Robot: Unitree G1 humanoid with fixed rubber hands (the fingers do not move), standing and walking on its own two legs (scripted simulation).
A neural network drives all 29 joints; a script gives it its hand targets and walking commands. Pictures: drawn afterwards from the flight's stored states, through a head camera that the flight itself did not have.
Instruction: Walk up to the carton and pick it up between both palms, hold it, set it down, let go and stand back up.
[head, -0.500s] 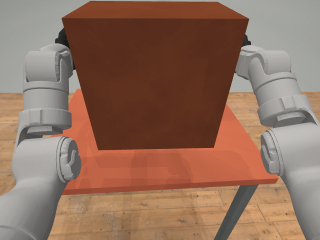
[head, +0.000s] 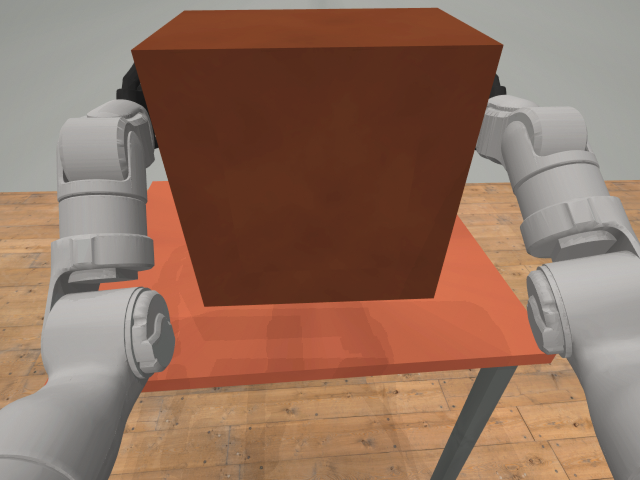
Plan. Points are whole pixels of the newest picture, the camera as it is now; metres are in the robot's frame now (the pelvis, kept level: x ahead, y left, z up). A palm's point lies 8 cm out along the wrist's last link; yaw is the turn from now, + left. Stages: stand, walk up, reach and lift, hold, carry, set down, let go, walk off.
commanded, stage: hold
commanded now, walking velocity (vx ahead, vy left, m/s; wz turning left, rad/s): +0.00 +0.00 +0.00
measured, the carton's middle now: (316, 162) +0.38 +0.00 +0.28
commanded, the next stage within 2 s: none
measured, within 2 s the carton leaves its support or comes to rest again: neither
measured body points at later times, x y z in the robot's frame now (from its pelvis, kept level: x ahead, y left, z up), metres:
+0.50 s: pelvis +0.00 +0.00 +0.00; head -0.08 +0.02 +0.44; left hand +0.39 +0.20 +0.33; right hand +0.39 -0.18 +0.34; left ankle +0.02 +0.13 -0.75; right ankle +0.01 -0.10 -0.75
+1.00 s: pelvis +0.00 +0.00 +0.00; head -0.09 +0.01 +0.44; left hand +0.38 +0.20 +0.34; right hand +0.39 -0.19 +0.34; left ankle +0.02 +0.13 -0.75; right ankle +0.01 -0.10 -0.75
